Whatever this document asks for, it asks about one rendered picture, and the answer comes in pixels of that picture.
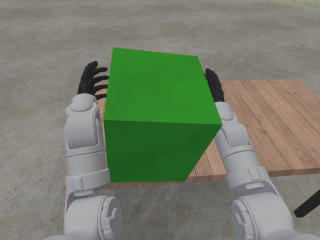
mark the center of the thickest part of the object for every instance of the robot left forearm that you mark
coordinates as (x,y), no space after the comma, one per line
(84,147)

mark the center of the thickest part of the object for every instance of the carton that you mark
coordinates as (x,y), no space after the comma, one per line
(159,117)

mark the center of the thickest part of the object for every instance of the robot right forearm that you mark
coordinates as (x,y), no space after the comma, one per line
(244,171)

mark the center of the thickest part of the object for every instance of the right robot upper arm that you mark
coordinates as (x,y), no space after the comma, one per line
(264,216)

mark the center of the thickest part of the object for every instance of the table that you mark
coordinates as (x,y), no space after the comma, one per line
(282,118)

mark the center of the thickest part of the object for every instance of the right robot hand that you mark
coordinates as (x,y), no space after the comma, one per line
(214,85)

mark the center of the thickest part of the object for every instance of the left robot upper arm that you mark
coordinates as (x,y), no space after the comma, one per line
(92,218)

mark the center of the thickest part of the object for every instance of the left robot hand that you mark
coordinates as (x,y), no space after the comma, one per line
(86,85)

